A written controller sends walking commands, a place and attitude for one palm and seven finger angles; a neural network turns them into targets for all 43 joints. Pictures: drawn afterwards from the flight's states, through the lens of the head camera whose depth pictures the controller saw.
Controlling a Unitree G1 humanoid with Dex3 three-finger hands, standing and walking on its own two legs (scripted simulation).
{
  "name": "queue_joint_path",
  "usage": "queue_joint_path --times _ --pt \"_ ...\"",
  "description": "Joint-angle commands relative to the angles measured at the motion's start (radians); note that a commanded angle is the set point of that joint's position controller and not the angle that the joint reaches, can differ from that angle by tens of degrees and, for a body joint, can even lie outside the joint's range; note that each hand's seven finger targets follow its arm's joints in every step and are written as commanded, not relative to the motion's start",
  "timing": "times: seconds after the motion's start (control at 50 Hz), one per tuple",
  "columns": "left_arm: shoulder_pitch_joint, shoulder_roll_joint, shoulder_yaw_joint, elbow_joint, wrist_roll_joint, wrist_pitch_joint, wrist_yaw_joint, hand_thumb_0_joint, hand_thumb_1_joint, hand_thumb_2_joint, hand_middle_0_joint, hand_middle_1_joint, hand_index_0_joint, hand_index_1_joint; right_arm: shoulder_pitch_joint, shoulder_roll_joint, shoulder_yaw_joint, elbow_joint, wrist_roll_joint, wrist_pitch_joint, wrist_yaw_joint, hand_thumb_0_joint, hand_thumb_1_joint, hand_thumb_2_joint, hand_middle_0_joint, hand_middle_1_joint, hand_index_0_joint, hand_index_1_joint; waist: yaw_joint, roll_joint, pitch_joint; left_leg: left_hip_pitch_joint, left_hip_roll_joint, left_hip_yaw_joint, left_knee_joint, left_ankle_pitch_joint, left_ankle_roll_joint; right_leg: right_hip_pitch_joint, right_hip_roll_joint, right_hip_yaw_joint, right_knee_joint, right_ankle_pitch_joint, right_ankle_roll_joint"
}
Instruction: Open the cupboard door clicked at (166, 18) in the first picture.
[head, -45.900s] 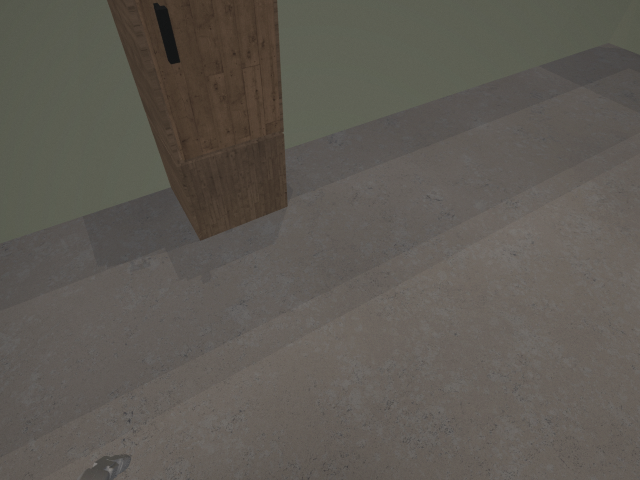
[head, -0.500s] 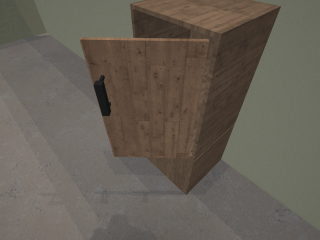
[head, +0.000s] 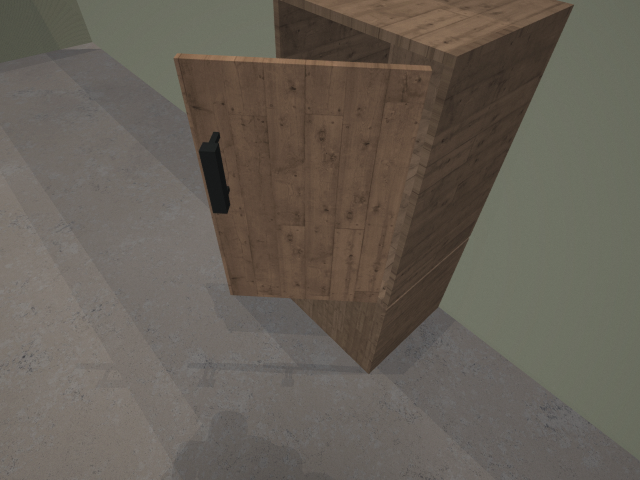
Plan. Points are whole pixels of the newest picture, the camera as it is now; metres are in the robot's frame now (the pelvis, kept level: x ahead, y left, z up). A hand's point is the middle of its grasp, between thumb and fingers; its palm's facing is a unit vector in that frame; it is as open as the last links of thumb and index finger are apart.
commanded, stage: look again from close up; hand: left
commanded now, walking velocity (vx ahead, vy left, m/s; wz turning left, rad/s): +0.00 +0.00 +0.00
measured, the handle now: (218, 172) +0.58 +0.21 +0.06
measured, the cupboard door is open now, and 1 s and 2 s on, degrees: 45 45 45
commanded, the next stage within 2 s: raise the hand with hooked fingers in 0.14 s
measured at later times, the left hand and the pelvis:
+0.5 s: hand (191, 405) +0.20 +0.17 +0.01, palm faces +0.16 -0.98 -0.07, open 7.7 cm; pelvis -0.01 +0.01 -0.03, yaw +1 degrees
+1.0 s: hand (184, 400) +0.22 +0.18 -0.01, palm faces -0.10 -0.99 -0.08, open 10.6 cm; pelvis +0.00 -0.01 -0.07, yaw +2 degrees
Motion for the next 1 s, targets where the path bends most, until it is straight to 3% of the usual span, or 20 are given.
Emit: queue_joint_path --times 0.0,0.2,0.22,0.24,0.26,0.28,0.3,0.32,0.4,0.46,0.48,0.52,0.58,0.66,0.76,0.8,0.84,0.88,0.92,0.98 --pt "0.072 0.081 0.020 -0.033 0.002 -0.017 0.005 0.000 0.900 0.900 -0.200 -0.300 -0.200 -0.300 0.047 -0.086 -0.016 -0.028 0.001 -0.017 -0.009 0.000 -0.900 -0.900 0.200 0.300 0.200 0.300 0.009 0.028 0.098 -0.151 0.078 -0.101 -0.144 -0.082 0.017 0.021 -0.079 0.101 -0.093 -0.066 -0.032" --pt "0.072 0.061 0.021 -0.038 0.005 -0.020 0.006 0.000 0.900 0.900 -0.200 -0.300 -0.200 -0.300 0.053 -0.069 -0.023 -0.032 0.001 -0.020 -0.009 0.000 -0.900 -0.900 0.200 0.300 0.200 0.300 0.007 0.007 0.098 -0.144 0.080 -0.099 -0.138 -0.059 0.022 0.003 -0.079 0.103 -0.078 -0.027 -0.032" --pt "0.109 0.113 0.016 -0.002 0.015 -0.030 0.039 0.000 0.900 0.900 -0.200 -0.300 -0.200 -0.300 -0.101 -0.123 -0.023 -0.111 0.006 -0.026 0.000 0.000 -0.900 -0.900 0.200 0.300 0.200 0.300 0.058 0.003 0.148 -0.166 0.086 -0.032 0.051 0.045 -0.011 -0.054 -0.116 0.124 -0.055 0.234 -0.026" --pt "-0.654 0.286 0.055 -1.637 -0.220 -0.252 0.025 0.000 0.877 0.890 -0.202 -0.315 -0.202 -0.315 -0.105 -0.320 -0.038 -0.508 0.045 -0.184 -0.044 0.000 -0.900 -0.900 0.200 0.300 0.200 0.300 -0.113 0.243 -0.388 0.113 0.002 -0.030 -0.067 0.054 0.003 0.061 -0.021 0.042 0.014 0.064 -0.016" --pt "-0.280 0.236 0.078 -1.357 -0.125 -0.177 0.090 0.000 0.853 0.880 -0.203 -0.330 -0.203 -0.330 -0.201 -0.206 0.004 -0.428 0.058 -0.291 -0.072 0.000 -0.900 -0.900 0.200 0.300 0.200 0.300 -0.014 0.299 -0.310 0.055 0.028 -0.018 -0.102 -0.020 0.007 0.018 0.021 -0.001 0.082 -0.062 -0.044" --pt "-0.236 0.174 0.052 -1.268 -0.140 -0.124 0.144 0.000 0.830 0.870 -0.205 -0.345 -0.205 -0.345 -0.185 -0.214 -0.019 -0.381 0.065 -0.329 -0.076 0.000 -0.900 -0.900 0.200 0.300 0.200 0.300 -0.041 0.254 -0.210 -0.067 0.038 -0.049 -0.116 -0.161 -0.017 -0.045 0.025 -0.030 0.085 -0.126 -0.029" --pt "0.074 -0.039 -0.061 -1.026 -0.137 -0.012 0.152 0.000 0.807 0.860 -0.207 -0.360 -0.207 -0.360 -0.135 -0.171 -0.024 -0.372 0.078 -0.328 -0.061 0.000 -0.900 -0.900 0.200 0.300 0.200 0.300 -0.038 0.148 -0.071 -0.171 0.029 -0.081 -0.124 -0.222 -0.013 -0.100 0.026 -0.057 0.074 -0.137 -0.023" --pt "-0.013 -0.067 -0.118 -1.232 -0.175 -0.009 0.131 0.000 0.783 0.850 -0.208 -0.375 -0.208 -0.375 -0.136 -0.194 -0.022 -0.446 0.091 -0.342 -0.062 0.000 -0.900 -0.900 0.200 0.300 0.200 0.300 -0.044 0.092 0.002 -0.189 0.025 -0.097 -0.097 -0.228 -0.006 -0.122 0.021 -0.052 0.072 -0.158 -0.016" --pt "-0.010 -0.018 -0.096 -1.214 -0.145 -0.180 0.077 0.000 0.690 0.810 -0.215 -0.435 -0.215 -0.435 -0.153 -0.252 -0.049 -0.547 0.053 -0.401 -0.066 0.000 -0.900 -0.900 0.200 0.300 0.200 0.300 -0.070 -0.214 0.071 -0.286 -0.019 -0.091 0.085 -0.242 0.002 -0.304 0.017 -0.026 0.077 -0.356 -0.001" --pt "0.227 -0.002 0.029 -1.009 -0.193 -0.370 -0.058 0.000 0.620 0.780 -0.220 -0.480 -0.220 -0.480 -0.194 -0.253 -0.089 -0.623 0.023 -0.390 -0.026 0.000 -0.900 -0.900 0.200 0.300 0.200 0.300 0.024 -0.343 0.033 -0.445 -0.030 -0.046 0.236 -0.226 -0.018 -0.405 0.010 -0.016 0.169 -0.472 -0.005" --pt "0.320 0.081 0.138 -0.959 -0.209 -0.425 -0.120 0.000 0.597 0.770 -0.222 -0.495 -0.222 -0.495 -0.199 -0.259 -0.108 -0.645 0.027 -0.367 -0.001 0.000 -0.900 -0.900 0.200 0.300 0.200 0.300 0.071 -0.257 -0.007 -0.454 -0.041 -0.025 0.260 -0.187 -0.033 -0.364 0.013 -0.009 0.204 -0.435 -0.024" --pt "0.328 0.145 0.220 -0.996 -0.237 -0.536 -0.239 0.000 0.550 0.750 -0.225 -0.525 -0.225 -0.525 -0.271 -0.269 -0.115 -0.729 0.014 -0.326 0.030 0.000 -0.900 -0.900 0.200 0.300 0.200 0.300 0.073 -0.143 -0.054 -0.497 -0.061 0.001 0.341 -0.143 -0.035 -0.336 0.009 0.001 0.286 -0.314 -0.039" --pt "0.329 0.217 0.281 -1.117 -0.216 -0.500 -0.253 0.000 0.480 0.720 -0.230 -0.570 -0.230 -0.570 -0.290 -0.248 -0.115 -0.818 0.028 -0.259 0.033 0.000 -0.900 -0.900 0.200 0.300 0.200 0.300 0.119 0.048 -0.148 -0.538 -0.070 0.029 0.360 -0.136 -0.018 -0.302 0.007 0.033 0.358 -0.233 -0.044" --pt "0.122 0.214 0.265 -1.452 -0.231 -0.526 -0.192 0.000 0.387 0.680 -0.237 -0.630 -0.237 -0.630 -0.238 -0.216 -0.099 -0.859 0.032 -0.235 0.015 0.000 -0.900 -0.900 0.200 0.300 0.200 0.300 0.065 0.200 -0.295 -0.474 -0.032 -0.009 0.414 -0.041 0.001 -0.352 0.022 0.043 0.422 -0.094 -0.042" --pt "-0.068 0.169 0.148 -1.586 -0.265 -0.669 -0.250 0.000 0.270 0.630 -0.245 -0.705 -0.245 -0.705 -0.167 -0.231 -0.077 -0.766 0.026 -0.281 -0.011 0.000 -0.900 -0.900 0.200 0.300 0.200 0.300 -0.073 0.144 -0.312 -0.455 -0.005 -0.066 0.535 -0.016 0.015 -0.504 0.040 0.049 0.441 -0.079 -0.020" --pt "-0.114 0.182 0.125 -1.511 -0.279 -0.653 -0.330 0.000 0.223 0.610 -0.248 -0.735 -0.248 -0.735 -0.163 -0.255 -0.069 -0.738 0.033 -0.301 -0.022 0.000 -0.900 -0.900 0.200 0.300 0.200 0.300 -0.105 0.099 -0.280 -0.481 0.002 -0.084 0.553 -0.045 0.020 -0.523 0.043 0.045 0.438 -0.099 -0.019" --pt "-0.078 0.222 0.160 -1.373 -0.286 -0.567 -0.391 0.000 0.177 0.590 -0.252 -0.765 -0.252 -0.765 -0.164 -0.270 -0.067 -0.732 0.048 -0.304 -0.038 0.000 -0.900 -0.900 0.200 0.300 0.200 0.300 -0.100 0.016 -0.251 -0.546 0.000 -0.083 0.538 -0.122 0.021 -0.492 0.037 0.065 0.389 -0.195 -0.010" --pt "-0.002 0.284 0.247 -1.218 -0.298 -0.429 -0.444 0.000 0.130 0.570 -0.255 -0.795 -0.255 -0.795 -0.180 -0.279 -0.067 -0.740 0.065 -0.289 -0.050 0.000 -0.900 -0.900 0.200 0.300 0.200 0.300 -0.048 -0.012 -0.244 -0.570 -0.007 -0.072 0.505 -0.117 0.023 -0.426 0.032 0.081 0.349 -0.225 -0.012" --pt "0.030 0.329 0.336 -1.253 -0.325 -0.308 -0.461 0.000 0.083 0.550 -0.258 -0.825 -0.258 -0.825 -0.207 -0.272 -0.070 -0.778 0.076 -0.266 -0.059 0.000 -0.900 -0.900 0.200 0.300 0.200 0.300 0.008 -0.024 -0.351 -0.536 -0.022 -0.053 0.459 -0.066 0.022 -0.306 0.007 0.085 0.324 -0.177 0.002" --pt "0.086 0.363 0.478 -1.296 -0.396 -0.220 -0.411 0.000 0.013 0.520 -0.263 -0.870 -0.263 -0.870 -0.245 -0.234 -0.062 -0.805 0.067 -0.240 -0.065 0.000 -0.900 -0.900 0.200 0.300 0.200 0.300 0.077 -0.058 -0.428 -0.499 -0.025 -0.059 0.426 0.059 0.010 -0.142 -0.001 0.077 0.338 0.006 0.005"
